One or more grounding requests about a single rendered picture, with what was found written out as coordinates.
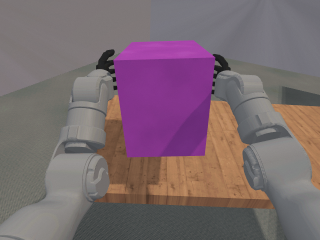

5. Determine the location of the right robot hand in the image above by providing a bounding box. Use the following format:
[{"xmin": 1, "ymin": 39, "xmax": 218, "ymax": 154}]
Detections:
[{"xmin": 211, "ymin": 54, "xmax": 231, "ymax": 95}]

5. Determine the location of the right robot upper arm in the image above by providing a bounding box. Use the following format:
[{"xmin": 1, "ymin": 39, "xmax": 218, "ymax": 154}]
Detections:
[{"xmin": 242, "ymin": 136, "xmax": 320, "ymax": 240}]

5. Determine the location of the right robot forearm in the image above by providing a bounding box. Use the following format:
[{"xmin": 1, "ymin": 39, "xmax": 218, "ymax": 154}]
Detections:
[{"xmin": 214, "ymin": 70, "xmax": 312, "ymax": 179}]

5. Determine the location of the carton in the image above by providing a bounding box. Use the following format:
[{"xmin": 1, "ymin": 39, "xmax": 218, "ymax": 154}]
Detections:
[{"xmin": 113, "ymin": 40, "xmax": 215, "ymax": 158}]

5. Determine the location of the left robot forearm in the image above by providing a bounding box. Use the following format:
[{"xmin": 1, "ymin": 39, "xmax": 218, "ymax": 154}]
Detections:
[{"xmin": 44, "ymin": 69, "xmax": 115, "ymax": 191}]

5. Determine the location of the left robot upper arm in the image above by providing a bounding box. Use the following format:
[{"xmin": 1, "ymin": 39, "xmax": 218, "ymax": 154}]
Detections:
[{"xmin": 0, "ymin": 153, "xmax": 110, "ymax": 240}]

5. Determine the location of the table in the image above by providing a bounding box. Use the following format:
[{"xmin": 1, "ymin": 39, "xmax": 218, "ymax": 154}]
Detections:
[{"xmin": 80, "ymin": 95, "xmax": 320, "ymax": 209}]

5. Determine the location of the left robot hand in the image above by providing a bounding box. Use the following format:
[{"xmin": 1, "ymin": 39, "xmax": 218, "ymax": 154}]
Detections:
[{"xmin": 96, "ymin": 49, "xmax": 118, "ymax": 90}]

